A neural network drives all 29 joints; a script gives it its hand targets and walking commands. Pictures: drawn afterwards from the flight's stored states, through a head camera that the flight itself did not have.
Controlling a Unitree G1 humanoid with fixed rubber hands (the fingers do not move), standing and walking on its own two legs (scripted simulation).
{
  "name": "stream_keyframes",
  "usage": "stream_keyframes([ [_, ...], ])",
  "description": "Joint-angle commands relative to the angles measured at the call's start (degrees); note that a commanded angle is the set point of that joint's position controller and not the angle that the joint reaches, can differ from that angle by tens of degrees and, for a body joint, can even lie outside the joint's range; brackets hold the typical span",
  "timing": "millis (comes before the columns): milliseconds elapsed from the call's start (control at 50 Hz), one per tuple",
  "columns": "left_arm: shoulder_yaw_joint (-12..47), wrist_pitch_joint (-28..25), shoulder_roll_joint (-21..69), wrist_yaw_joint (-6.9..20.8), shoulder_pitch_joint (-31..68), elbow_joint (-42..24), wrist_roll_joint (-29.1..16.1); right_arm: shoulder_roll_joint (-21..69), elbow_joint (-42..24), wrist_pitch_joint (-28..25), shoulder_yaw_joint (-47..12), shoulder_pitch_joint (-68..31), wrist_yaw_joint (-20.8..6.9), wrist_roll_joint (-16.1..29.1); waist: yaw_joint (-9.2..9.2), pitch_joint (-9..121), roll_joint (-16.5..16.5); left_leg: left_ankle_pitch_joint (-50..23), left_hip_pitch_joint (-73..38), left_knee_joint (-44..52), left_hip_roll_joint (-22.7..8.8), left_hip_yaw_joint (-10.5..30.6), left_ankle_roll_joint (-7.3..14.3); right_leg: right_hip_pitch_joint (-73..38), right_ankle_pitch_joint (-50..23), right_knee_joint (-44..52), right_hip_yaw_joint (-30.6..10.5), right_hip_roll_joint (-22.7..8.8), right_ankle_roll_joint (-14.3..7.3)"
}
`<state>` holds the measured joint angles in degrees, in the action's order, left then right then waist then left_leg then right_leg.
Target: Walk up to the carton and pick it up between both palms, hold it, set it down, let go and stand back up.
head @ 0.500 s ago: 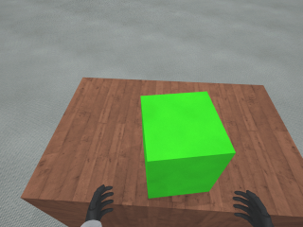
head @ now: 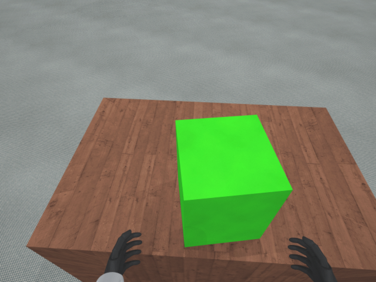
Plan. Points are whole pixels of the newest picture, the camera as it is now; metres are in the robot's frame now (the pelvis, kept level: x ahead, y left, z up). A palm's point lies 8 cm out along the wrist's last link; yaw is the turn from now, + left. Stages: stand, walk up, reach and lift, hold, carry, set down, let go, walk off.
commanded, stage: let go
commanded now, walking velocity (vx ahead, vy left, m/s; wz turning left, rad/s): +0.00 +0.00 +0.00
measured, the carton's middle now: (219, 182) +0.38 -0.01 -0.01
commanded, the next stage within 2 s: stand in 0.22 s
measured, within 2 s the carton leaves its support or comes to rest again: neither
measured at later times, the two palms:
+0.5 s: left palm (112, 274) +0.16 +0.21 -0.07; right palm (320, 276) +0.20 -0.22 -0.06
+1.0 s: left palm (112, 275) +0.16 +0.21 -0.07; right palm (320, 276) +0.20 -0.22 -0.06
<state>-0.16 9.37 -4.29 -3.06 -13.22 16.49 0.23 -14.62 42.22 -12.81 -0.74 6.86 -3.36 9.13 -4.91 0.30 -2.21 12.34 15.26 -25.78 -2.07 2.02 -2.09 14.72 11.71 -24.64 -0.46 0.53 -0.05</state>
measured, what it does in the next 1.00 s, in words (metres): stands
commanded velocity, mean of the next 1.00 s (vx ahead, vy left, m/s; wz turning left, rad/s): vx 0.00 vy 0.00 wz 0.00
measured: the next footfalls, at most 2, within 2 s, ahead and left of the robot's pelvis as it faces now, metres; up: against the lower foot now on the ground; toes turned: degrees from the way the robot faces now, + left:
none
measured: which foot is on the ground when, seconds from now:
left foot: down 0.00-1.00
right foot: down 0.00-1.00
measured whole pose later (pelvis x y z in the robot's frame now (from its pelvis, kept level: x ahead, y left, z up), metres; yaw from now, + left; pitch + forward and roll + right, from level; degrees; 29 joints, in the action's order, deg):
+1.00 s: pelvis +0.00 +0.00 +0.00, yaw +0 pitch -1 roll +0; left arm -0.2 -6.1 -7.0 3.6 -13.3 26.4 1.6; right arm -14.3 38.3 -5.2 -0.2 6.9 -1.3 3.2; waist -4.9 -0.2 -2.5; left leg 14.3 14.0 -29.0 -1.6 2.0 -1.5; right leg 13.5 13.7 -27.9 -0.5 0.1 0.5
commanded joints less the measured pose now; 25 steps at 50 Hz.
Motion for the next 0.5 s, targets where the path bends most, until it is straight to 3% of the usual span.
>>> stream_keyframes([
  [0,2.48,-0.20,-10.90,1.26,6.97,-0.75,1.29,-0.63,-4.68,2.00,4.39,-0.16,2.26,-7.06,6.56,-2.43,1.20,-0.63,-8.28,5.20,2.57,-4.91,1.49,-5.79,5.14,8.25,-0.54,-0.49,-1.75],
  [200,2.35,2.07,-11.01,2.91,7.33,3.69,2.02,1.07,-0.82,3.57,4.33,-1.25,3.29,-9.73,6.78,-6.16,0.86,3.87,-8.07,6.02,2.77,-5.69,1.44,-4.82,9.15,8.80,0.12,-0.56,-1.76],
  [220,-7.82,-5.12,-22.37,1.44,-0.54,6.46,3.60,-14.83,-5.44,5.81,6.53,4.49,4.32,-14.32,2.40,8.48,0.39,-11.82,-4.40,-1.74,-2.86,1.19,3.13,-9.20,-4.12,-0.34,-1.15,-4.98,-0.62],
  [240,-7.55,-7.44,-23.37,1.50,-0.93,8.06,3.20,-14.79,-6.93,6.53,6.68,1.04,4.43,-13.72,2.61,9.37,-1.26,-13.19,-3.39,-2.74,-2.27,0.84,3.34,-9.69,-7.40,-0.62,-1.14,-4.95,-0.10],
  [260,-7.47,-8.61,-22.41,1.91,-0.74,9.40,3.00,-13.64,-7.17,7.16,6.38,1.05,4.55,-13.29,3.30,8.49,-1.36,-11.10,-2.31,-2.42,-2.52,1.03,3.65,-9.18,-7.30,-0.92,-1.04,-5.00,-0.02],
  [320,-7.26,-10.22,-21.66,2.93,-0.04,11.00,3.50,-13.07,-8.06,8.40,6.13,0.94,4.10,-12.13,3.52,3.34,1.18,0.62,0.15,-0.64,-1.73,1.06,3.31,-3.95,4.08,0.62,-1.25,-4.71,-0.04],
  [340,-7.05,-10.45,-22.05,2.96,0.95,11.47,3.70,-12.98,-8.64,8.50,6.23,-0.19,3.93,-12.19,3.69,2.07,0.18,3.65,1.12,-0.67,-1.76,1.36,3.43,-2.66,5.58,1.16,-1.36,-4.85,-0.07],
  [380,-7.02,-11.08,-22.32,2.89,0.43,12.08,3.64,-13.30,-9.08,8.71,6.50,0.53,3.75,-12.35,3.60,1.68,1.24,5.86,1.80,-0.87,-1.60,1.48,3.79,-2.11,8.37,1.09,-1.79,-5.14,-0.11],
  [400,-7.04,-11.33,-23.04,2.97,0.63,12.51,3.64,-13.27,-9.27,8.69,6.59,0.62,3.58,-12.36,3.95,0.53,-0.06,6.25,1.43,-0.83,-1.33,1.58,3.91,-0.19,10.40,1.49,-2.39,-5.16,-0.27],
  [480,-7.07,-12.26,-22.83,3.21,0.57,13.07,3.15,-13.41,-9.34,8.74,6.95,0.47,3.29,-12.19,3.87,1.14,1.86,4.34,0.65,-1.34,-1.66,1.99,4.22,-0.17,9.40,1.12,-2.61,-5.49,-0.56],
])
